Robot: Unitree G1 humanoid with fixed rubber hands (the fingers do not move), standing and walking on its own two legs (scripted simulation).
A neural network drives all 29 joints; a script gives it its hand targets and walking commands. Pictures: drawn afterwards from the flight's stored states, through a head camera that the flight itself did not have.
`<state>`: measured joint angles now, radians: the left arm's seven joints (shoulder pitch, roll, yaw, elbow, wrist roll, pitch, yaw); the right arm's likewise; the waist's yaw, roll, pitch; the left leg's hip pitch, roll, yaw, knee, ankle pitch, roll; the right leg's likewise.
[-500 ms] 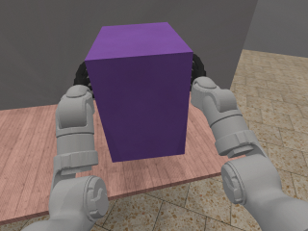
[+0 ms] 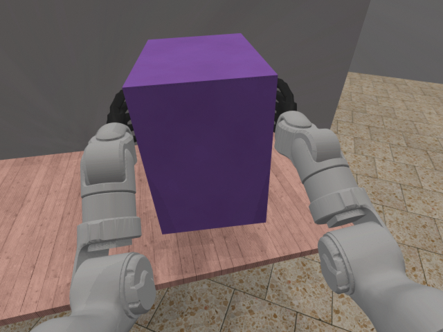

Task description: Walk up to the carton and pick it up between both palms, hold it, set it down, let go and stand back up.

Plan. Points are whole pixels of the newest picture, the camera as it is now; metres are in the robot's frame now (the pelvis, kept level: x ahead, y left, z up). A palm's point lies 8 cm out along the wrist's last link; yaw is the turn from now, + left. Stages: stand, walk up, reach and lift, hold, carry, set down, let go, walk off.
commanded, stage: hold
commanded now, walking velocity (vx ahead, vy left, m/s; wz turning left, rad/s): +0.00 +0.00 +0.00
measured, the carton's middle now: (204, 126) +0.41 -0.01 +0.23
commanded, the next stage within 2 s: set down in 0.60 s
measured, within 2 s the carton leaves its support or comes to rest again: neither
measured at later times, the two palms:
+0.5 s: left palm (119, 132) +0.37 +0.14 +0.25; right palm (285, 119) +0.36 -0.14 +0.26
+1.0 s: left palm (120, 124) +0.38 +0.14 +0.25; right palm (280, 122) +0.37 -0.14 +0.25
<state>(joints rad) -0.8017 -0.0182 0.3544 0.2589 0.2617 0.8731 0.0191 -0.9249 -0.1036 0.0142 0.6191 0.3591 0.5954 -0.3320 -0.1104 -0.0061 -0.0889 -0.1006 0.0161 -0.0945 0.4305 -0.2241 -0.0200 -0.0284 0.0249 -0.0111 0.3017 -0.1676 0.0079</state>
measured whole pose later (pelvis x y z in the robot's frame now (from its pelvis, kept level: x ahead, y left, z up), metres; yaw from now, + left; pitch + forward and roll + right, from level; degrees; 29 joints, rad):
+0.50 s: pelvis +0.00 +0.00 +0.00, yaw +0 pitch -6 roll -2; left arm -0.80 -0.02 0.36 0.26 0.26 0.88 0.02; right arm -0.93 -0.10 0.01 0.62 0.36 0.60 -0.33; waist -0.11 -0.01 -0.09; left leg -0.10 0.02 -0.10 0.43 -0.22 -0.02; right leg -0.02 0.03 -0.01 0.30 -0.17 0.01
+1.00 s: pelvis -0.01 +0.00 +0.00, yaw +0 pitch -8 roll -1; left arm -0.90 -0.01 0.44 0.47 0.35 0.62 -0.02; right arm -0.96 -0.02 -0.13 0.79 0.15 0.34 -0.25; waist -0.10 -0.03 -0.03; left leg -0.04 0.01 -0.09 0.37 -0.19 -0.02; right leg 0.01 0.01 -0.01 0.29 -0.16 0.01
